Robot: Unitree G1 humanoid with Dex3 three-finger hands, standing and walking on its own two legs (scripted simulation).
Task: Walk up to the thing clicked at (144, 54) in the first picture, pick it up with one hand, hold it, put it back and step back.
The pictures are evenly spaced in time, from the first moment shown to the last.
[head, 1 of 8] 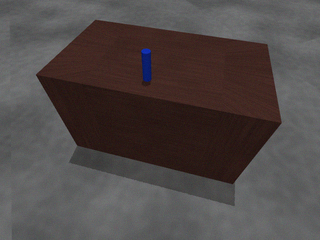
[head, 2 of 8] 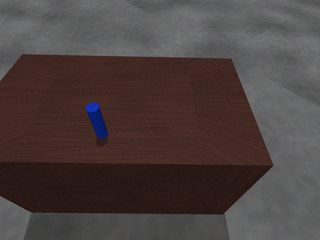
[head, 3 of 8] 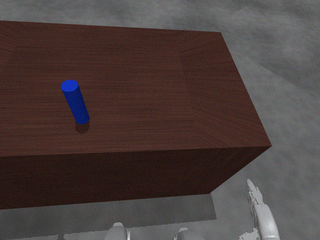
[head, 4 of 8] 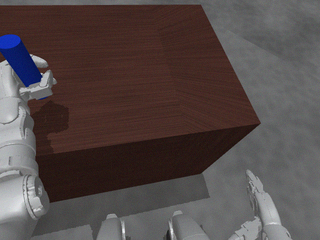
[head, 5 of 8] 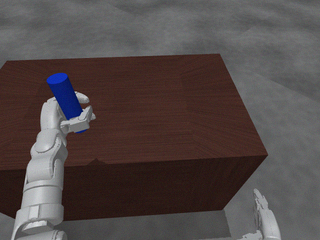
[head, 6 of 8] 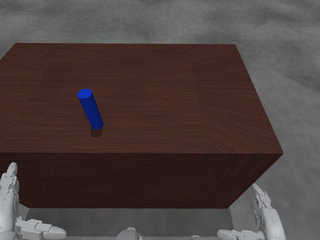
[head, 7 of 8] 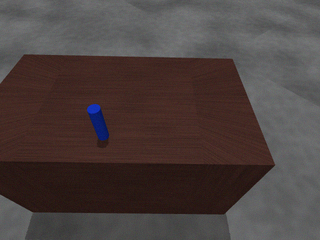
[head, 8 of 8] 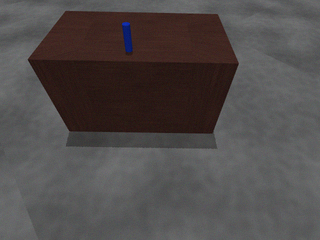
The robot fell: no
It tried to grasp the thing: yes
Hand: left
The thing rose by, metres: 0.26
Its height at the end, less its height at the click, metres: +0.00
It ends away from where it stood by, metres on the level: 0.01
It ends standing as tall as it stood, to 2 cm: yes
